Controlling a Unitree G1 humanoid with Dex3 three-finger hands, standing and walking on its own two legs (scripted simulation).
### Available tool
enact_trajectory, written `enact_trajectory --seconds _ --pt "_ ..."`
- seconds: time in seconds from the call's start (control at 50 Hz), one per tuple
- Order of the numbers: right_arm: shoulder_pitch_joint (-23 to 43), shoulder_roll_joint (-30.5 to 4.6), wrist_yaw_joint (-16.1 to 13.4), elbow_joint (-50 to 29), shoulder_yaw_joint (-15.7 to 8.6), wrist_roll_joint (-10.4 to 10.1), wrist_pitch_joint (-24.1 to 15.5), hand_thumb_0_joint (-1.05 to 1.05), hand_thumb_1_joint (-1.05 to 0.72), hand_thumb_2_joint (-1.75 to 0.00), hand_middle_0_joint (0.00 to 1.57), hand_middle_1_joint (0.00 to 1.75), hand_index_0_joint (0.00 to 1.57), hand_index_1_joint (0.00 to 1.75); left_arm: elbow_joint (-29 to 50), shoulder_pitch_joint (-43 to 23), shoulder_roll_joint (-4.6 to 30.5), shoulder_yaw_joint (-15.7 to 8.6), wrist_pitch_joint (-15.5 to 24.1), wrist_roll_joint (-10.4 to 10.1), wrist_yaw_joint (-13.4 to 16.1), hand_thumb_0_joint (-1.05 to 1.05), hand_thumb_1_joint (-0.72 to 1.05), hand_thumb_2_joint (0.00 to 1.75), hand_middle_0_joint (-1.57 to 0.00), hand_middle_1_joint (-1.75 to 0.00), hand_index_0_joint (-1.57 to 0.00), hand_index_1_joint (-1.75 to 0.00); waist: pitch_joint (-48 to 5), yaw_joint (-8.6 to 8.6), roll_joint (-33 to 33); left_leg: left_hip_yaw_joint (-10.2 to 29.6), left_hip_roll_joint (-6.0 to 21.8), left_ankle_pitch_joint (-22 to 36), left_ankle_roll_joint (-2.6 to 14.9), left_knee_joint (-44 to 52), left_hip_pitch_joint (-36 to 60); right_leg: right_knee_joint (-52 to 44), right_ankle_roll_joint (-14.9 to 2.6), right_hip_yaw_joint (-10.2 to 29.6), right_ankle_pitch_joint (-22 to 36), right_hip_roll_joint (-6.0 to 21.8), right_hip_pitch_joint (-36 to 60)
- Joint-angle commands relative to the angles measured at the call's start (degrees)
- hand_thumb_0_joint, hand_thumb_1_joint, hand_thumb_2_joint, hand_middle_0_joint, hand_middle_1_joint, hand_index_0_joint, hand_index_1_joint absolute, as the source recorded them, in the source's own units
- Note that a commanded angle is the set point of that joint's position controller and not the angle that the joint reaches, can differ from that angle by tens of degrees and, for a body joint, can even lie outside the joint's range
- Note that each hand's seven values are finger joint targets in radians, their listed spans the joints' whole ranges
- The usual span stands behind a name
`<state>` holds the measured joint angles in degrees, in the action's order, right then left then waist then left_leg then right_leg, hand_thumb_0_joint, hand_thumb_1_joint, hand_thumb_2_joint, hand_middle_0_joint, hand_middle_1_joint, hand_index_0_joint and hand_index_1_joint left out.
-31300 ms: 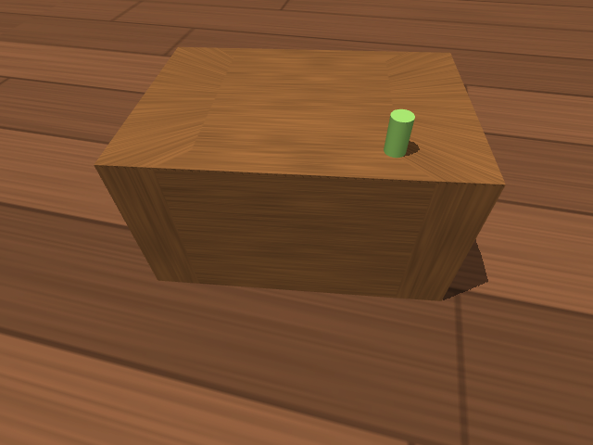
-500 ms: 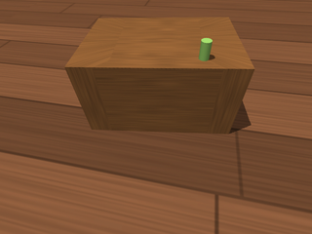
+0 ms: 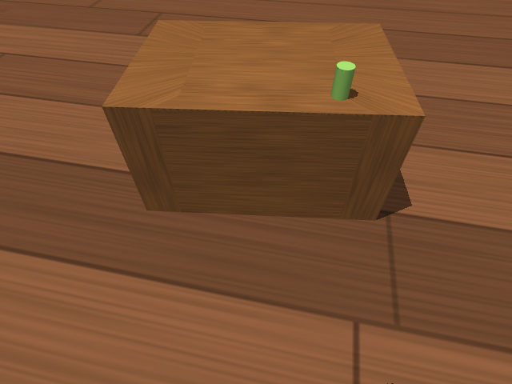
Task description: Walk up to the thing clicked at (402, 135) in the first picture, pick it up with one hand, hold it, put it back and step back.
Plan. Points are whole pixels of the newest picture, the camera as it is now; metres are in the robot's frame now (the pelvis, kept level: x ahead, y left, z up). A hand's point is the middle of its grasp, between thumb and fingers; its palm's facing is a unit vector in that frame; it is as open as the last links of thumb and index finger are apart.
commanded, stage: step back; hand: right
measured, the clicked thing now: (342, 81) +1.08 -0.27 -0.11
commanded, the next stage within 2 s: stand in 0.14 s
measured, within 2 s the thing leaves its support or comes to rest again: neither
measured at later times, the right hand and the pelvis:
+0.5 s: hand out of the picture +0.09 -0.26 -0.14, palm faces +0.01 +0.94 -0.34, open 7.3 cm; pelvis -0.01 -0.01 +0.02, yaw +0 degrees
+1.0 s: hand out of the picture +0.05 -0.26 -0.15, palm faces -0.03 +0.95 -0.32, open 7.3 cm; pelvis -0.01 -0.01 +0.02, yaw +0 degrees
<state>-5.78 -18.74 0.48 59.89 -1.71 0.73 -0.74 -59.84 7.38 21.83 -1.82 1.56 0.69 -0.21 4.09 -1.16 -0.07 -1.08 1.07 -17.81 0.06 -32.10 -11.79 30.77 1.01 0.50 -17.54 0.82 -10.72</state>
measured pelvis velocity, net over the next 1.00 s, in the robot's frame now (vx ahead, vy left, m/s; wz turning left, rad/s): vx -0.01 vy -0.01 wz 0.01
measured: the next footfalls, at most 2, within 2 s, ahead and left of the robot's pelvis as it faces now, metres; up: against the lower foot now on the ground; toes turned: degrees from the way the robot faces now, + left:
none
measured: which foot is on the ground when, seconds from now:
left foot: down 0.00-1.00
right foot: down 0.00-1.00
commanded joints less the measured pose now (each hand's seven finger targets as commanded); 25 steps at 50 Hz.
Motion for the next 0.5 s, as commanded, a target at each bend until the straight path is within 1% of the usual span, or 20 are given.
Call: enact_trajectory --seconds 0.0,0.02,0.06,0.1,0.12,0.14,0.16,0.18,0.22,0.26,0.28,0.3,0.32,0.34,0.36,0.38,0.4,0.44,0.46,0.48 --pt "2.99 -13.05 -1.01 -3.50 -2.94 -0.11 -1.09 0.00 -0.90 -0.90 0.20 0.30 0.20 0.30 2.87 -1.65 11.84 -2.31 1.16 -0.12 1.23 0.00 0.90 0.90 -0.20 -0.30 -0.20 -0.30 -7.76 0.29 0.71 5.48 6.22 19.28 2.75 6.01 1.21 -3.34 -4.12 4.70 20.21 5.14 4.47" --pt "3.06 -13.06 -0.99 -3.37 -2.93 -0.04 -1.04 0.00 -0.90 -0.90 0.20 0.30 0.20 0.30 3.10 -2.26 11.85 -2.33 1.16 -0.01 1.26 0.00 0.90 0.90 -0.20 -0.30 -0.20 -0.30 -8.24 0.48 0.52 5.11 6.13 19.43 2.73 6.02 1.12 -3.36 -4.13 4.63 20.64 5.21 4.98" --pt "4.28 -12.67 -0.94 -3.19 -3.00 -0.10 -0.98 0.00 -0.90 -0.90 0.20 0.30 0.20 0.30 2.54 -2.17 11.98 -2.31 1.20 0.09 1.33 0.00 0.90 0.90 -0.20 -0.30 -0.20 -0.30 -8.32 0.26 -0.29 4.38 5.83 19.30 2.60 5.70 2.31 -4.11 -4.07 5.09 22.08 5.76 4.48" --pt "3.75 -12.38 -0.92 -2.62 -2.84 0.12 -0.89 0.00 -0.90 -0.90 0.20 0.30 0.20 0.30 2.84 -3.88 11.89 -2.26 1.14 0.10 1.31 0.00 0.90 0.90 -0.20 -0.30 -0.20 -0.30 -7.48 0.78 -0.63 4.04 5.62 18.02 2.23 6.75 1.64 -4.57 -4.02 5.52 20.64 5.92 4.40" --pt "4.27 -12.60 -0.69 -1.96 -2.18 -0.56 -1.12 0.00 -0.90 -0.90 0.20 0.30 0.20 0.30 1.65 -4.89 10.00 -0.93 1.03 -0.73 1.05 0.00 0.90 0.90 -0.20 -0.30 -0.20 -0.30 -6.14 1.40 -0.95 6.28 6.03 20.64 2.21 9.83 3.64 -7.59 -2.98 5.39 22.42 6.18 2.98" --pt "3.87 -13.21 -0.70 -1.72 -2.33 -0.45 -1.29 0.00 -0.90 -0.90 0.20 0.30 0.20 0.30 1.80 -5.64 9.92 -1.01 0.94 -0.81 1.04 0.00 0.90 0.90 -0.20 -0.30 -0.20 -0.30 -6.66 1.61 -0.54 6.42 6.74 22.80 2.16 11.11 4.43 -7.65 -2.24 4.93 22.35 5.80 4.22" --pt "4.67 -13.48 -0.68 -1.39 -2.29 -0.38 -1.42 0.00 -0.90 -0.90 0.20 0.30 0.20 0.30 1.62 -5.34 9.76 -0.86 0.91 -0.80 1.03 0.00 0.90 0.90 -0.20 -0.30 -0.20 -0.30 -7.09 1.13 0.22 6.23 6.78 24.93 2.14 10.98 5.62 -8.32 -2.02 4.63 23.43 5.73 4.63" --pt "4.82 -13.35 -0.73 -1.10 -2.29 -0.39 -1.46 0.00 -0.90 -0.90 0.20 0.30 0.20 0.30 1.08 -5.48 10.13 -0.88 0.90 -0.76 1.17 0.00 0.90 0.90 -0.20 -0.30 -0.20 -0.30 -7.97 1.17 -0.17 6.15 6.92 27.44 2.03 10.67 6.81 -8.64 -2.01 4.35 25.20 6.10 6.08" --pt "4.92 -12.76 -0.64 -0.47 -1.92 -0.56 -1.48 0.00 -0.90 -0.90 0.20 0.30 0.20 0.30 0.37 -5.69 10.24 -0.72 0.97 -0.73 1.08 0.00 0.90 0.90 -0.20 -0.30 -0.20 -0.30 -8.39 1.28 -0.29 5.55 6.72 27.69 1.65 11.53 8.35 -9.91 -1.92 4.47 26.15 6.41 6.67" --pt "5.04 -12.55 -0.63 0.04 -1.82 -0.61 -1.50 0.00 -0.90 -0.90 0.20 0.30 0.20 0.30 -0.15 -5.90 10.43 -0.69 0.98 -0.62 0.98 0.00 0.90 0.90 -0.20 -0.30 -0.20 -0.30 -8.81 1.39 -0.14 5.39 6.67 26.08 1.24 12.88 9.06 -11.11 -1.82 4.30 24.55 6.39 6.98" --pt "5.19 -12.82 -0.61 0.23 -1.71 -0.62 -1.41 0.00 -0.90 -0.90 0.20 0.30 0.20 0.30 -0.26 -6.60 10.30 -0.68 0.98 -0.64 0.96 0.00 0.90 0.90 -0.20 -0.30 -0.20 -0.30 -8.04 1.47 0.59 5.13 6.36 23.57 1.17 13.81 7.43 -12.06 -1.50 4.54 22.64 6.32 7.79" --pt "5.89 -12.46 -0.63 0.37 -1.70 -0.51 -1.35 0.00 -0.90 -0.90 0.20 0.30 0.20 0.30 -0.51 -6.44 10.47 -0.72 0.85 -0.51 0.96 0.00 0.90 0.90 -0.20 -0.30 -0.20 -0.30 -7.97 1.05 0.06 5.18 6.38 20.72 1.08 14.54 7.86 -12.69 -1.64 4.43 20.00 6.34 7.11" --pt "6.01 -12.46 -0.60 0.49 -1.64 -0.51 -1.33 0.00 -0.90 -0.90 0.20 0.30 0.20 0.30 -0.78 -6.53 10.25 -0.57 0.79 -0.50 0.89 0.00 0.90 0.90 -0.20 -0.30 -0.20 -0.30 -7.73 1.26 0.42 5.13 6.51 20.65 1.08 14.84 8.69 -13.07 -1.72 4.63 19.51 6.38 6.29" --pt "5.95 -12.89 -0.67 0.66 -1.70 -0.48 -1.40 0.00 -0.90 -0.90 0.20 0.30 0.20 0.30 -0.93 -6.80 10.28 -0.61 0.84 -0.31 0.86 0.00 0.90 0.90 -0.20 -0.30 -0.20 -0.30 -8.50 1.38 0.78 5.12 6.78 21.40 1.04 14.96 8.63 -13.06 -1.70 4.43 20.23 6.44 7.38" --pt "5.65 -12.65 -0.68 0.92 -1.54 -0.42 -1.44 0.00 -0.90 -0.90 0.20 0.30 0.20 0.30 -1.08 -7.28 10.35 -0.66 0.75 -0.43 0.86 0.00 0.90 0.90 -0.20 -0.30 -0.20 -0.30 -7.60 1.47 0.94 5.04 6.52 20.20 0.87 15.81 6.87 -13.26 -1.59 4.48 19.27 6.35 7.86" --pt "5.71 -12.83 -0.61 1.18 -1.56 -0.39 -1.49 0.00 -0.90 -0.90 0.20 0.30 0.20 0.30 -1.40 -6.49 10.26 -0.64 0.78 -0.35 0.85 0.00 0.90 0.90 -0.20 -0.30 -0.20 -0.30 -7.44 1.16 1.12 5.07 6.59 19.14 0.85 16.16 7.28 -13.58 -1.58 4.39 18.31 6.36 7.55" --pt "5.84 -12.78 -0.62 1.28 -1.54 -0.50 -1.42 0.00 -0.90 -0.90 0.20 0.30 0.20 0.30 -1.71 -6.63 10.33 -0.60 0.77 -0.37 0.82 0.00 0.90 0.90 -0.20 -0.30 -0.20 -0.30 -6.95 1.25 0.91 5.22 6.47 17.55 0.80 16.41 6.96 -14.13 -1.63 4.54 17.02 6.41 7.15" --pt "5.48 -12.91 -0.57 1.58 -1.44 -0.40 -1.48 0.00 -0.90 -0.90 0.20 0.30 0.20 0.30 -1.90 -6.93 10.17 -0.53 0.91 -0.34 0.72 0.00 0.90 0.90 -0.20 -0.30 -0.20 -0.30 -7.01 1.50 0.43 5.15 6.59 17.73 0.78 16.71 6.73 -14.34 -1.66 4.65 17.44 6.57 7.45" --pt "5.56 -13.01 -0.58 1.71 -1.50 -0.41 -1.45 0.00 -0.90 -0.90 0.20 0.30 0.20 0.30 -2.09 -6.51 10.30 -0.56 0.96 -0.33 0.74 0.00 0.90 0.90 -0.20 -0.30 -0.20 -0.30 -7.35 1.29 0.67 5.23 6.58 18.08 0.80 16.42 7.24 -14.55 -1.66 4.59 18.02 6.74 7.63" --pt "5.29 -12.61 -0.58 1.92 -1.34 -0.39 -1.50 0.00 -0.90 -0.90 0.20 0.30 0.20 0.30 -2.17 -6.66 10.37 -0.51 0.96 -0.38 0.72 0.00 0.90 0.90 -0.20 -0.30 -0.20 -0.30 -6.51 1.45 0.50 5.13 6.21 17.31 0.45 16.88 6.97 -15.04 -1.67 4.80 17.25 6.71 6.62"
